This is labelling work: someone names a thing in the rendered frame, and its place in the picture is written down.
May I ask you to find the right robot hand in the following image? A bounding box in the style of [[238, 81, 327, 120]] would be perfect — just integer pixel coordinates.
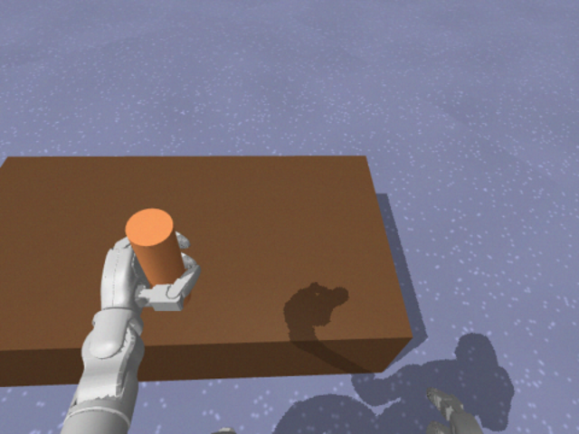
[[426, 387, 483, 434]]

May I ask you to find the left robot hand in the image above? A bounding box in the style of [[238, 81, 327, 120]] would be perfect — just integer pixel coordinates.
[[100, 231, 201, 316]]

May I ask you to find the can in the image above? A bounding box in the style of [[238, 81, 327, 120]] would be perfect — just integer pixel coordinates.
[[125, 209, 191, 307]]

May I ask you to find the left robot arm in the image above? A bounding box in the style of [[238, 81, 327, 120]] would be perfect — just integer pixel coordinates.
[[61, 307, 145, 434]]

